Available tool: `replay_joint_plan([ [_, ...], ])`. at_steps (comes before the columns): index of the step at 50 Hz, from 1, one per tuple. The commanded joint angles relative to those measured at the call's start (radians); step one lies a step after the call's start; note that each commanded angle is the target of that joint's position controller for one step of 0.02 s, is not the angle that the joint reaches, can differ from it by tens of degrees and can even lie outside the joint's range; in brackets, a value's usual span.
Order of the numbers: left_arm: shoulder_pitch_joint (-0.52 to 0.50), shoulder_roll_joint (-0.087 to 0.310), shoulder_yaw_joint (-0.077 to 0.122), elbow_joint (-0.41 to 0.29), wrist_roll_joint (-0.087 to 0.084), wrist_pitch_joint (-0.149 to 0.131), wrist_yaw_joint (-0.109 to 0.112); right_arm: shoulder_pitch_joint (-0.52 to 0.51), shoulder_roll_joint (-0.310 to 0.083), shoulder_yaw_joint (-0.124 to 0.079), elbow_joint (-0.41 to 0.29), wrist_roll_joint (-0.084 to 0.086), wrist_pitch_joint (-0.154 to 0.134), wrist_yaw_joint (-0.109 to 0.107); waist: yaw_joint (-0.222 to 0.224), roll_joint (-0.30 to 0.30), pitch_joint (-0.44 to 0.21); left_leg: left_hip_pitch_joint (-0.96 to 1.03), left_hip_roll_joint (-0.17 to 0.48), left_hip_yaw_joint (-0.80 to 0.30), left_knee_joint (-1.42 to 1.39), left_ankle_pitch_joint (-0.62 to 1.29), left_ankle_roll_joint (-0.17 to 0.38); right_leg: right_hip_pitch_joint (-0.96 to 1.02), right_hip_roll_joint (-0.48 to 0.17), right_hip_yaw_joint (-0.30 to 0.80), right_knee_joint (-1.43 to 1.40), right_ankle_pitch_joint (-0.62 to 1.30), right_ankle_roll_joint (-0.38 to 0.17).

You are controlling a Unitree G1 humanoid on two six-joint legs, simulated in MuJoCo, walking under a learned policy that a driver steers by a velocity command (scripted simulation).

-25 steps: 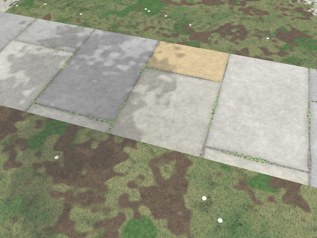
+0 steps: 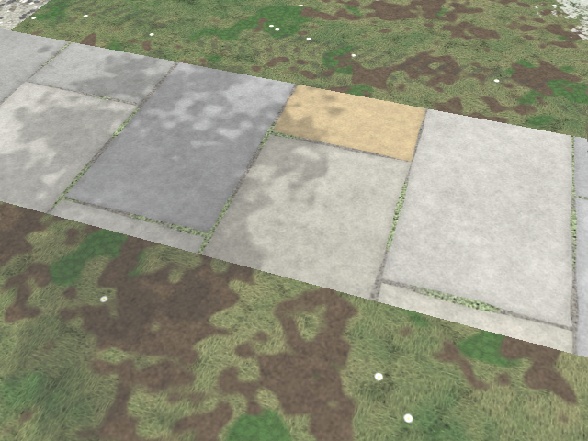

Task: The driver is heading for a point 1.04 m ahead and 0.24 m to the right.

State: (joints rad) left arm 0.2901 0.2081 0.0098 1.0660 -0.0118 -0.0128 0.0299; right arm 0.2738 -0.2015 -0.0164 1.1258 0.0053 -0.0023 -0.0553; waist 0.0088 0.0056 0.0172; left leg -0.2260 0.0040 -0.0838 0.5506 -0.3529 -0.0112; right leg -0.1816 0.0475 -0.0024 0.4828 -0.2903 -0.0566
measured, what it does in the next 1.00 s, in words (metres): walks ahead: left foot, then right foot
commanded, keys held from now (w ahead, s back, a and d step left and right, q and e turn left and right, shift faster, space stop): w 0.90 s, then w+e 0.10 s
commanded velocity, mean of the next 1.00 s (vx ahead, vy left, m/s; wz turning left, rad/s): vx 0.42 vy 0.00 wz -0.01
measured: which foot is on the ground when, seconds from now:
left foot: up 0.00-0.20, down 0.22-0.72, up 0.74-1.00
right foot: down 0.00-0.22, up 0.24-0.68, down 0.70-1.00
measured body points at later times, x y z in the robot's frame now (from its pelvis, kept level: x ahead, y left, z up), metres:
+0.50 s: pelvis +0.16 +0.07 +0.01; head +0.17 +0.08 +0.46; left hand +0.31 +0.32 -0.12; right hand +0.07 -0.17 -0.13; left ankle +0.05 +0.15 -0.74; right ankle +0.29 -0.10 -0.67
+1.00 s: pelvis +0.45 +0.02 +0.01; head +0.47 +0.02 +0.46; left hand +0.45 +0.28 -0.13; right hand +0.60 -0.25 -0.10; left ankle +0.59 +0.20 -0.67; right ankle +0.43 -0.06 -0.74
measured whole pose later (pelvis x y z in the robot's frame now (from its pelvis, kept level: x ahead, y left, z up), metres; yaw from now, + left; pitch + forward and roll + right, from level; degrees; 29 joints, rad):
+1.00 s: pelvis +0.45 +0.02 +0.01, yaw -1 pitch +1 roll -2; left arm 0.35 0.24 0.05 1.00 0.00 -0.10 -0.02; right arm 0.13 -0.27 -0.06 0.89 0.00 -0.09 -0.02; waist 0.06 0.04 0.01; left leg -0.68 0.15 -0.05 0.90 -0.09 0.01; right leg -0.09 0.08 -0.05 0.23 -0.16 -0.08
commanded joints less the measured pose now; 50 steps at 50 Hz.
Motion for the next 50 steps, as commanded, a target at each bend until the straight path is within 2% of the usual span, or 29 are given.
replay_joint_plan([
  [1, 0.105, 0.223, 0.057, -0.02, -0.007, -0.016, 0.01, -0.052, -0.079, -0.009, -0.074, 0.008, -0.042, 0.01, 0.043, -0.174, 0.141, -0.239, -0.001, 0.083, 0.24, -0.092, 0.033, -0.062, -0.351, 0.485, -0.371, -0.566, -0.198],
  [3, 0.094, 0.199, 0.057, -0.038, 0.002, -0.038, 0.006, -0.071, -0.091, -0.018, -0.091, 0.019, -0.067, 0.027, 0.033, -0.136, 0.161, -0.365, 0.059, 0.043, 0.376, -0.158, 0.052, -0.003, -0.399, 0.525, -0.384, -0.441, -0.223],
  [5, 0.059, 0.182, 0.055, -0.063, -0.015, -0.047, 0.002, -0.068, -0.093, -0.022, -0.099, 0.026, -0.089, 0.039, 0.011, -0.1, 0.131, -0.344, 0.084, 0.048, 0.258, -0.128, 0.068, 0.037, -0.351, 0.411, -0.364, -0.303, -0.169],
  [7, 0.032, 0.198, 0.059, -0.077, -0.026, -0.041, 0.0, -0.042, -0.076, -0.024, -0.087, 0.025, -0.101, 0.047, -0.015, -0.106, 0.087, -0.15, 0.04, 0.116, 0.068, -0.032, 0.06, -0.034, -0.261, 0.257, -0.318, -0.194, -0.129],
  [9, 0.033, 0.205, 0.06, -0.084, -0.031, -0.029, -0.004, 0.089, -0.072, -0.036, -0.027, 0.022, -0.097, 0.05, -0.066, -0.087, 0.047, 0.122, -0.039, 0.193, -0.057, 0.13, 0.036, -0.181, -0.198, 0.176, -0.22, -0.198, -0.115],
  [10, 0.024, 0.184, 0.052, -0.092, -0.028, -0.031, -0.006, 0.161, -0.08, -0.043, -0.003, 0.022, -0.091, 0.048, -0.097, -0.056, 0.039, 0.214, -0.038, 0.174, -0.086, 0.12, 0.036, -0.244, -0.169, 0.149, -0.138, -0.185, -0.098],
  [11, -0.005, 0.119, 0.032, -0.109, -0.017, -0.04, -0.015, 0.253, -0.125, -0.055, 0.004, 0.019, -0.09, 0.042, -0.136, 0.082, 0.017, 0.318, 0.109, -0.042, -0.195, 0.007, 0.079, -0.349, -0.095, 0.056, 0.126, -0.113, -0.045],
  [12, -0.011, 0.048, 0.016, -0.15, -0.004, -0.061, -0.018, 0.362, -0.259, -0.079, 0.004, 0.016, -0.094, 0.045, -0.145, 0.316, -0.03, 0.428, 0.344, -0.469, -0.35, -0.151, 0.209, -0.553, 0.008, -0.034, 0.456, -0.222, 0.002],
  [13, -0.021, 0.084, 0.024, -0.164, -0.028, -0.076, -0.019, 0.339, -0.236, -0.068, 0.011, -0.005, -0.11, 0.055, -0.119, 0.238, 0.003, 0.355, 0.427, -0.674, -0.417, -0.352, 0.296, -0.64, -0.026, 0.072, 0.662, -0.262, -0.015],
  [14, -0.05, 0.124, 0.031, -0.178, -0.045, -0.089, -0.025, 0.229, -0.181, -0.05, -0.028, -0.002, -0.125, 0.061, -0.079, 0.136, 0.094, 0.294, 0.4, -0.586, -0.42, -0.373, 0.272, -0.714, -0.091, 0.106, 0.732, -0.158, -0.037],
  [15, -0.047, 0.14, 0.036, -0.17, -0.039, -0.096, -0.03, 0.15, -0.148, -0.038, -0.056, 0.0, -0.13, 0.069, -0.051, 0.103, 0.112, 0.26, 0.34, -0.454, -0.421, -0.263, 0.232, -0.705, -0.126, 0.094, 0.727, -0.054, -0.043],
  [17, -0.055, 0.159, 0.051, -0.162, -0.013, -0.1, -0.033, 0.1, -0.116, -0.023, -0.081, -0.001, -0.124, 0.076, -0.025, 0.082, 0.102, 0.219, 0.253, -0.247, -0.43, 0.019, 0.17, -0.632, -0.167, 0.073, 0.621, 0.079, -0.03],
  [18, -0.059, 0.149, 0.053, -0.158, -0.01, -0.096, -0.038, 0.127, -0.102, -0.018, -0.076, -0.005, -0.117, 0.073, -0.029, 0.092, 0.09, 0.212, 0.22, -0.174, -0.432, 0.131, 0.158, -0.597, -0.17, 0.051, 0.589, 0.12, -0.017],
  [21, -0.137, 0.106, 0.045, -0.187, -0.005, -0.082, -0.044, 0.2, -0.126, -0.019, -0.064, -0.011, -0.106, 0.055, -0.046, 0.074, 0.084, 0.22, 0.195, -0.075, -0.432, 0.379, 0.179, -0.611, -0.164, 0.007, 0.489, 0.2, 0.026],
  [25, -0.324, 0.073, 0.027, -0.259, -0.011, -0.084, -0.05, 0.225, -0.154, -0.022, -0.079, -0.008, -0.097, 0.037, -0.084, 0.069, 0.112, 0.167, 0.172, -0.003, -0.468, 0.412, 0.176, -0.527, -0.124, -0.038, 0.208, 0.331, 0.045],
  [28, -0.404, 0.078, 0.022, -0.291, -0.017, -0.087, -0.064, 0.268, -0.157, -0.027, -0.068, 0.003, -0.093, 0.034, -0.093, 0.073, 0.138, 0.214, 0.2, 0.011, -0.47, 0.425, 0.182, -0.497, -0.104, -0.044, 0.104, 0.358, 0.029],
  [31, -0.427, 0.1, 0.027, -0.317, -0.018, -0.097, -0.081, 0.259, -0.169, -0.038, -0.068, 0.009, -0.082, 0.03, -0.06, 0.077, 0.126, 0.322, 0.242, 0.026, -0.406, 0.565, 0.168, -0.471, -0.092, -0.032, 0.042, 0.31, -0.012],
  [33, -0.33, 0.148, 0.05, -0.3, -0.017, -0.1, -0.082, 0.228, -0.196, -0.05, -0.083, 0.001, -0.071, 0.029, 0.008, 0.117, 0.031, 0.372, 0.249, 0.04, -0.267, 0.909, 0.148, -0.309, -0.04, -0.062, 0.048, 0.244, -0.046],
  [34, -0.183, 0.186, 0.072, -0.259, -0.019, -0.098, -0.076, 0.208, -0.198, -0.051, -0.091, -0.006, -0.061, 0.03, 0.085, 0.13, -0.063, 0.355, 0.222, 0.065, -0.098, 1.06, 0.13, -0.126, -0.004, -0.085, 0.048, 0.234, -0.072],
  [35, 0.0, 0.231, 0.094, -0.208, -0.02, -0.092, -0.066, 0.187, -0.187, -0.044, -0.11, -0.013, -0.058, 0.033, 0.166, 0.122, -0.176, 0.201, 0.183, 0.082, 0.131, 0.986, 0.101, 0.161, -0.055, -0.029, 0.064, 0.252, -0.111],
  [36, 0.158, 0.329, 0.118, -0.176, 0.011, -0.086, -0.056, 0.29, -0.076, -0.013, -0.133, -0.021, -0.073, 0.048, 0.138, -0.09, -0.362, -0.188, 0.046, 0.107, 0.534, 0.532, 0.046, 0.59, -0.331, 0.382, 0.059, 0.134, -0.253],
  [37, 0.175, 0.281, 0.102, -0.159, 0.007, -0.079, -0.06, 0.326, -0.027, 0.005, -0.107, 0.0, -0.102, 0.059, 0.12, -0.239, -0.487, -0.374, -0.08, -0.008, 0.79, -0.184, 0.028, 0.69, -0.467, 0.786, -0.154, -0.017, -0.343],
  [38, 0.08, 0.217, 0.082, -0.166, -0.002, -0.083, -0.062, 0.218, -0.131, -0.024, -0.141, 0.03, -0.127, 0.063, 0.115, -0.178, -0.308, -0.479, -0.009, -0.061, 0.874, -0.163, 0.056, 0.545, -0.417, 0.692, -0.2, -0.07, -0.279],
  [39, -0.019, 0.176, 0.069, -0.188, -0.001, -0.086, -0.06, 0.116, -0.165, -0.032, -0.176, 0.048, -0.139, 0.06, 0.086, -0.112, -0.167, -0.492, 0.045, -0.024, 0.855, -0.079, 0.072, 0.361, -0.383, 0.522, -0.223, -0.006, -0.238],
  [40, -0.093, 0.147, 0.059, -0.196, 0.006, -0.094, -0.066, 0.071, -0.16, -0.036, -0.186, 0.041, -0.138, 0.051, 0.045, -0.023, -0.079, -0.447, 0.092, -0.001, 0.784, 0.002, 0.071, 0.183, -0.343, 0.397, -0.261, 0.109, -0.212],
  [42, -0.139, 0.107, 0.047, -0.189, 0.021, -0.103, -0.074, 0.104, -0.124, -0.045, -0.18, 0.02, -0.11, 0.04, -0.024, -0.05, -0.036, -0.324, 0.141, -0.003, 0.687, 0.066, 0.069, 0.006, -0.275, 0.256, -0.32, 0.184, -0.184],
  [44, -0.11, 0.119, 0.049, -0.165, 0.013, -0.107, -0.073, 0.115, -0.088, -0.043, -0.184, 0.015, -0.088, 0.036, -0.044, -0.064, -0.003, -0.31, 0.155, 0.014, 0.623, 0.077, 0.056, -0.067, -0.259, 0.194, -0.365, 0.22, -0.197],
  [47, -0.045, 0.166, 0.059, -0.141, 0.011, -0.107, -0.052, -0.027, -0.118, -0.052, -0.249, -0.004, -0.085, 0.031, -0.025, -0.044, 0.048, -0.42, 0.168, 0.027, 0.452, 0.214, 0.019, -0.065, -0.25, 0.167, -0.399, 0.256, -0.21],
  [50, 0.012, 0.185, 0.064, -0.135, 0.003, -0.094, -0.033, -0.166, -0.107, -0.047, -0.296, -0.006, -0.099, 0.04, 0.012, -0.041, 0.059, -0.417, 0.129, 0.045, 0.197, 0.391, 0.001, -0.036, -0.212, 0.132, -0.389, 0.273, -0.175],
])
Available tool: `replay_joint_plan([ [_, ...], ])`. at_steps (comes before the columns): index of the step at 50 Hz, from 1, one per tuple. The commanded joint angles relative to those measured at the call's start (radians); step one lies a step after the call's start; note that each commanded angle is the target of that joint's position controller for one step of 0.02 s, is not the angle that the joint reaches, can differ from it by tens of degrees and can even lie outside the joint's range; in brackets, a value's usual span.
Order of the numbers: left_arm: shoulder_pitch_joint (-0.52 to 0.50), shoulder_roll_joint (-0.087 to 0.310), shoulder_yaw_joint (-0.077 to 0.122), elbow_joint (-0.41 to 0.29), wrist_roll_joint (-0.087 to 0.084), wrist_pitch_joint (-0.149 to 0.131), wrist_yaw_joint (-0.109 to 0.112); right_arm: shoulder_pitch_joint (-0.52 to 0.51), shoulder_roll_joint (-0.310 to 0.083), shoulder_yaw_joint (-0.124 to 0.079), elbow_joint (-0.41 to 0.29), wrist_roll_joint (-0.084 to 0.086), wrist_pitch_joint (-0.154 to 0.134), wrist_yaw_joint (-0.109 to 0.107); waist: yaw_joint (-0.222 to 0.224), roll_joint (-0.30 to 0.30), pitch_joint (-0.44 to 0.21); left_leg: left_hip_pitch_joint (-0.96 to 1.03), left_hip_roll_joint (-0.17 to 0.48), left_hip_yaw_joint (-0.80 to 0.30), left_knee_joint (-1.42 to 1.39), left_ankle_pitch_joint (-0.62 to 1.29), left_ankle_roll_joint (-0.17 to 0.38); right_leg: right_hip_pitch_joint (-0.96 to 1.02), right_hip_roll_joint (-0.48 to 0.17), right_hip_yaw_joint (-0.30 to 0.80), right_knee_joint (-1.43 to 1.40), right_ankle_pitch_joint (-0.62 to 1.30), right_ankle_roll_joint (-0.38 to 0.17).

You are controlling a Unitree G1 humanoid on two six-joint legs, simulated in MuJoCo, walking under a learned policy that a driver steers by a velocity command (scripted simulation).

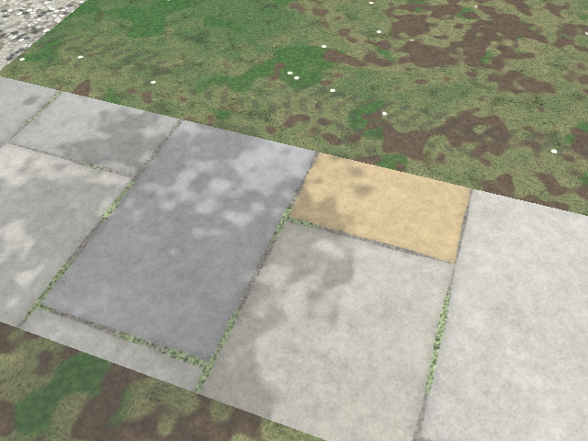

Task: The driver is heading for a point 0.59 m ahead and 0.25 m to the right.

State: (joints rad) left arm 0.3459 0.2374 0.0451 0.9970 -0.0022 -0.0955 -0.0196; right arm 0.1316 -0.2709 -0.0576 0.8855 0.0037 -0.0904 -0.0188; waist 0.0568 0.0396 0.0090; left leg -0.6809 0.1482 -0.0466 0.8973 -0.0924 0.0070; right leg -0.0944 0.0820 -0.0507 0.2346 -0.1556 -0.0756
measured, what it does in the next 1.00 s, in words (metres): walks ahead, turning right: left foot, then right foot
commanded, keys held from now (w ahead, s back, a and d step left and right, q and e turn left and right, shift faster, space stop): w+e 0.84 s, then no key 0.16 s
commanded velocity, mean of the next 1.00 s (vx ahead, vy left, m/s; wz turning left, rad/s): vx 0.48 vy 0.00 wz -0.48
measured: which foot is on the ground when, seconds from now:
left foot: up 0.00-0.20, down 0.22-0.76, up 0.78-1.00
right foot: down 0.00-0.22, up 0.24-0.72, down 0.74-1.00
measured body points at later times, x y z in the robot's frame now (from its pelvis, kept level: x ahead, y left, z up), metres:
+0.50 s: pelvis +0.28 +0.05 +0.00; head +0.30 +0.05 +0.45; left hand +0.48 +0.28 -0.11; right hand +0.24 -0.23 -0.13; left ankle +0.28 +0.16 -0.75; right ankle +0.33 -0.13 -0.67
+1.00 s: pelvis +0.50 -0.10 +0.00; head +0.53 -0.14 +0.45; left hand +0.72 +0.10 -0.11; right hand +0.51 -0.42 -0.11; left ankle +0.68 +0.01 -0.67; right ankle +0.47 -0.16 -0.75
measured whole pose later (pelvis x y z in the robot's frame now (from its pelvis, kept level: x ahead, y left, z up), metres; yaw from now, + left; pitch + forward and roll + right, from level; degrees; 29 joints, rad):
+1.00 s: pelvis +0.50 -0.10 +0.00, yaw -32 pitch +2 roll +0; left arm 0.27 0.26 0.07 0.77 0.00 -0.05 -0.01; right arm 0.09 -0.31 -0.07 0.78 -0.01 -0.10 -0.01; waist 0.03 0.04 0.06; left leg -0.66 0.12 -0.05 0.97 -0.21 -0.04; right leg -0.21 0.10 0.03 0.35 -0.16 -0.10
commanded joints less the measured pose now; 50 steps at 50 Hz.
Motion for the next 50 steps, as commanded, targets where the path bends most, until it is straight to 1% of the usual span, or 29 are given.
replay_joint_plan([
  [1, -0.024, 0.164, 0.031, -0.064, -0.01, -0.007, 0.021, -0.067, -0.033, -0.003, -0.066, -0.001, -0.015, 0.008, -0.023, -0.076, 0.067, 0.067, -0.037, 0.019, -0.224, 0.172, -0.022, -0.122, -0.237, 0.168, -0.132, 0.139, -0.145],
  [4, 0.046, 0.173, 0.036, -0.047, -0.023, 0.003, 0.027, -0.165, -0.035, 0.004, -0.096, 0.011, -0.023, 0.024, 0.011, -0.086, 0.067, 0.115, -0.075, 0.022, -0.335, 0.201, -0.034, -0.072, -0.253, 0.192, -0.091, 0.109, -0.137],
  [6, 0.065, 0.17, 0.039, -0.043, -0.029, 0.012, 0.033, -0.19, -0.058, 0.0, -0.116, 0.016, -0.031, 0.033, 0.005, -0.097, 0.064, 0.13, -0.081, -0.005, -0.398, 0.169, -0.024, -0.008, -0.282, 0.234, -0.039, 0.088, -0.122],
  [8, 0.056, 0.186, 0.049, -0.049, -0.027, 0.022, 0.038, -0.162, -0.095, -0.011, -0.118, 0.018, -0.04, 0.037, -0.026, -0.119, 0.046, 0.196, -0.092, -0.009, -0.428, 0.094, -0.009, 0.031, -0.308, 0.274, 0.021, 0.105, -0.102],
  [9, 0.044, 0.187, 0.052, -0.055, -0.025, 0.027, 0.039, -0.108, -0.114, -0.021, -0.108, 0.018, -0.044, 0.036, -0.061, -0.13, 0.02, 0.275, -0.102, 0.004, -0.441, 0.049, 0.005, 0.032, -0.3, 0.278, 0.08, 0.16, -0.089],
  [10, 0.034, 0.164, 0.044, -0.066, -0.019, 0.03, 0.037, 0.022, -0.154, -0.042, -0.075, 0.015, -0.047, 0.03, -0.122, -0.118, -0.059, 0.451, -0.106, 0.013, -0.456, 0.022, 0.034, 0.003, -0.246, 0.249, 0.226, 0.243, -0.063],
  [11, 0.021, 0.107, 0.024, -0.1, -0.003, 0.03, 0.033, 0.197, -0.22, -0.062, -0.052, -0.003, -0.051, 0.021, -0.19, -0.039, -0.22, 0.732, 0.045, -0.125, -0.422, -0.013, 0.096, -0.144, -0.17, 0.194, 0.517, 0.119, -0.029],
  [12, 0.146, -0.018, -0.009, -0.13, -0.013, 0.012, 0.03, 0.278, -0.312, -0.083, -0.032, -0.016, -0.038, 0.022, -0.135, 0.259, -0.362, 1.087, 0.293, -0.55, -0.497, -0.122, 0.241, -0.525, -0.013, 0.084, 0.874, -0.35, 0.039],
  [13, 0.146, 0.07, 0.007, -0.121, -0.041, 0.002, 0.03, 0.275, -0.216, -0.059, -0.039, -0.014, -0.036, 0.026, -0.146, 0.249, -0.385, 1.075, 0.301, -0.705, -0.584, -0.272, 0.261, -0.643, -0.062, 0.191, 1.041, -0.432, 0.037],
  [14, 0.059, 0.154, 0.03, -0.138, -0.054, 0.002, 0.033, 0.199, -0.136, -0.037, -0.06, -0.01, -0.038, 0.025, -0.149, 0.145, -0.235, 0.951, 0.259, -0.53, -0.592, -0.258, 0.206, -0.693, -0.108, 0.196, 1.076, -0.353, 0.027],
  [15, 0.01, 0.154, 0.035, -0.145, -0.048, 0.007, 0.038, 0.132, -0.106, -0.027, -0.068, -0.01, -0.037, 0.026, -0.127, 0.071, -0.153, 0.813, 0.215, -0.381, -0.608, -0.162, 0.174, -0.662, -0.156, 0.17, 1.056, -0.264, 0.03],
  [16, -0.018, 0.142, 0.04, -0.151, -0.035, 0.013, 0.04, 0.085, -0.081, -0.02, -0.066, -0.012, -0.034, 0.028, -0.104, 0.05, -0.089, 0.7, 0.174, -0.283, -0.641, -0.082, 0.16, -0.627, -0.182, 0.166, 1.004, -0.207, 0.034],
  [17, -0.013, 0.123, 0.046, -0.155, -0.032, 0.024, 0.036, 0.061, -0.067, -0.016, -0.062, -0.018, -0.034, 0.027, -0.076, 0.073, -0.054, 0.626, 0.144, -0.201, -0.674, -0.041, 0.148, -0.58, -0.208, 0.168, 0.965, -0.166, 0.035],
  [20, -0.028, 0.069, 0.043, -0.184, -0.033, 0.055, 0.026, 0.064, -0.085, -0.027, -0.042, -0.017, -0.042, 0.024, -0.053, 0.055, -0.011, 0.553, 0.133, -0.073, -0.741, 0.056, 0.169, -0.56, -0.227, 0.147, 0.91, -0.106, 0.042],
  [23, -0.095, 0.066, 0.044, -0.225, -0.024, 0.066, 0.02, 0.08, -0.115, -0.041, -0.028, -0.017, -0.041, 0.013, -0.057, 0.023, 0.016, 0.569, 0.138, 0.019, -0.768, 0.122, 0.181, -0.617, -0.229, 0.152, 0.787, 0.004, 0.054],
  [27, -0.221, 0.057, 0.034, -0.271, -0.021, 0.056, -0.008, 0.099, -0.146, -0.05, -0.023, -0.011, -0.028, 0.002, -0.093, 0.011, 0.047, 0.593, 0.118, 0.146, -0.778, 0.137, 0.158, -0.589, -0.215, 0.092, 0.572, 0.169, 0.051],
  [32, -0.359, 0.067, 0.029, -0.344, -0.022, 0.058, -0.035, 0.169, -0.181, -0.064, -0.002, 0.011, 0.001, 0.0, -0.129, 0.008, 0.089, 0.73, 0.156, 0.214, -0.723, 0.193, 0.133, -0.602, -0.188, 0.022, 0.44, 0.1, 0.016],
  [35, -0.306, 0.111, 0.051, -0.359, -0.021, 0.064, -0.042, 0.151, -0.221, -0.075, -0.011, 0.023, 0.021, -0.003, -0.068, 0.051, 0.023, 0.775, 0.16, 0.262, -0.544, 0.601, 0.103, -0.451, -0.105, -0.057, 0.419, -0.042, -0.039],
  [36, -0.196, 0.144, 0.072, -0.334, -0.025, 0.065, -0.04, 0.137, -0.229, -0.077, -0.016, 0.026, 0.031, -0.005, 0.0, 0.052, -0.039, 0.754, 0.14, 0.286, -0.384, 0.73, 0.087, -0.303, -0.056, -0.086, 0.39, -0.05, -0.067],
  [37, -0.021, 0.206, 0.109, -0.284, -0.027, 0.068, -0.027, 0.133, -0.215, -0.069, -0.023, 0.025, 0.034, -0.007, 0.086, 0.023, -0.13, 0.639, 0.097, 0.309, -0.153, 0.687, 0.05, -0.037, -0.013, -0.077, 0.331, 0.01, -0.106],
  [38, 0.1, 0.31, 0.139, -0.257, -0.029, 0.078, -0.003, 0.158, -0.136, -0.041, -0.052, -0.017, 0.025, -0.005, 0.096, -0.168, -0.211, 0.336, 0.034, 0.307, 0.191, 0.12, -0.003, 0.257, -0.213, 0.237, 0.317, 0.048, -0.176],
  [39, 0.039, 0.376, 0.136, -0.297, -0.025, 0.062, -0.008, 0.198, -0.05, -0.011, -0.114, -0.015, -0.014, 0.005, -0.006, -0.313, -0.341, -0.024, -0.18, 0.108, 0.485, -0.52, -0.048, 0.484, -0.418, 0.848, 0.118, -0.176, -0.375],
  [40, 0.063, 0.287, 0.108, -0.299, -0.016, 0.048, -0.018, 0.075, -0.14, -0.027, -0.132, 0.03, -0.052, 0.018, 0.067, -0.164, -0.328, -0.137, -0.138, -0.043, 0.536, -0.473, -0.023, 0.471, -0.425, 0.849, 0.03, -0.197, -0.335],
  [41, 0.031, 0.236, 0.094, -0.291, -0.013, 0.035, -0.018, 0.031, -0.145, -0.027, -0.15, 0.05, -0.066, 0.023, 0.049, -0.145, -0.202, -0.187, -0.096, -0.028, 0.49, -0.385, 0.004, 0.373, -0.393, 0.694, 0.041, -0.136, -0.293],
  [42, -0.042, 0.197, 0.082, -0.302, -0.018, 0.028, -0.018, 0.039, -0.14, -0.027, -0.132, 0.03, -0.069, 0.015, -0.001, -0.054, -0.121, -0.125, -0.048, -0.031, 0.397, -0.304, 0.01, 0.21, -0.342, 0.565, 0.046, -0.033, -0.251],
  [43, -0.124, 0.158, 0.068, -0.321, -0.01, 0.026, -0.015, 0.055, -0.155, -0.038, -0.114, 0.005, -0.059, 0.007, -0.045, -0.054, -0.079, -0.038, -0.015, -0.027, 0.313, -0.258, 0.0, 0.073, -0.31, 0.457, 0.046, 0.146, -0.221],
  [44, -0.166, 0.142, 0.06, -0.338, 0.002, 0.027, -0.01, 0.083, -0.159, -0.043, -0.104, -0.001, -0.042, 0.008, -0.075, -0.067, -0.064, 0.037, -0.001, -0.025, 0.284, -0.239, -0.009, -0.015, -0.287, 0.391, 0.036, 0.303, -0.209],
  [47, -0.149, 0.176, 0.067, -0.321, 0.006, 0.021, 0.007, 0.098, -0.112, -0.036, -0.109, -0.018, -0.007, 0.004, -0.096, -0.061, -0.068, 0.112, -0.028, 0.014, 0.178, -0.173, -0.051, -0.117, -0.253, 0.252, 0.037, 0.659, -0.209],
  [50, -0.126, 0.175, 0.064, -0.3, -0.003, 0.032, 0.027, 0.027, -0.074, -0.019, -0.135, -0.019, 0.0, 0.006, -0.074, -0.094, -0.066, 0.132, -0.059, 0.037, -0.041, 0.011, -0.06, -0.129, -0.195, 0.153, 0.047, 0.688, -0.159],
])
